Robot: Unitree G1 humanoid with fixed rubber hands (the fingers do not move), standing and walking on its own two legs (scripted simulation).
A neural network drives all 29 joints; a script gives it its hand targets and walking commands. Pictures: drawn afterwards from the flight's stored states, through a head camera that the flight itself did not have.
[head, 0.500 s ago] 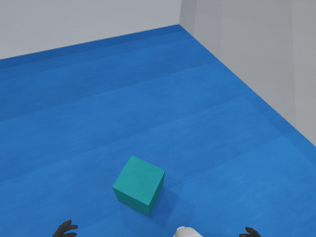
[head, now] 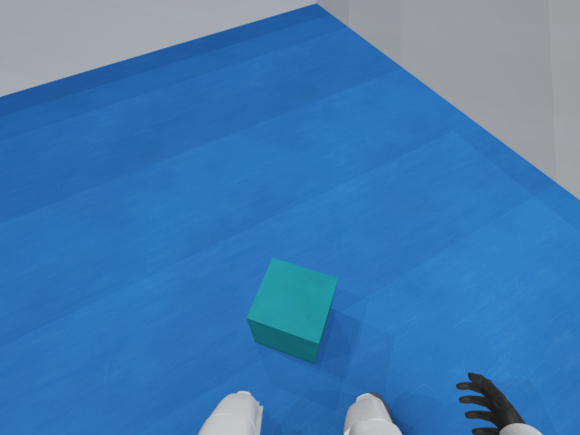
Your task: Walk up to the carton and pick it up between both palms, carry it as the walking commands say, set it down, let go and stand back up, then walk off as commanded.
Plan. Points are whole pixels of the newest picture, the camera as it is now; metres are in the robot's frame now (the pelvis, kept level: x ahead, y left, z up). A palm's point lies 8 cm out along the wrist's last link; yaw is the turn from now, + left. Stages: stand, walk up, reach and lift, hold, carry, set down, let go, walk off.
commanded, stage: walk up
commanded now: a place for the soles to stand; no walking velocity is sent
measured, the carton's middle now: (293, 312) +0.47 +0.02 -0.61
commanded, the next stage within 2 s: none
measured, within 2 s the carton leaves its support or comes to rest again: neither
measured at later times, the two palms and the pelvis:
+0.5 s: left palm (41, 387) +0.18 +0.40 -0.12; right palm out of the picture -0.02 -0.08 -0.10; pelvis +0.04 +0.18 +0.01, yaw -16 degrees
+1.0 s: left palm (4, 324) +0.26 +0.48 -0.09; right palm out of the picture -0.01 -0.01 -0.05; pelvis +0.05 +0.27 +0.03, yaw -23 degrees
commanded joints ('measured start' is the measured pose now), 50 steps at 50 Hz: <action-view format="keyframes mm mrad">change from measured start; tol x32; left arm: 1 -96 31 5 -163 -18 0 21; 50 -194 65 -28 -59 -6 72 -177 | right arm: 1 127 -174 2 -49 8 -29 -28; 50 279 -114 -25 -38 44 -162 -152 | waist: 1 -111 224 49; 20 48 -183 -262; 27 -91 -59 -91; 29 -141 441 -85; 34 -69 11 -53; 50 -50 170 -52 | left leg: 1 207 333 -477 -708 -174 163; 17 140 203 78 -312 610 -60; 19 -163 17 96 229 -154 -110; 21 -320 143 -169 460 -276 -79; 27 350 -6 146 -380 329 -33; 29 358 307 -308 -653 463 73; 50 198 318 -127 -672 8 206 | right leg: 1 -456 167 -237 572 -563 -24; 16 179 101 -369 10 -14 -118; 19 643 -303 234 -107 150 -380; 25 124 -162 -84 -156 64 -246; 29 -242 185 -300 498 -458 -56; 50 13 -13 -383 233 -251 -6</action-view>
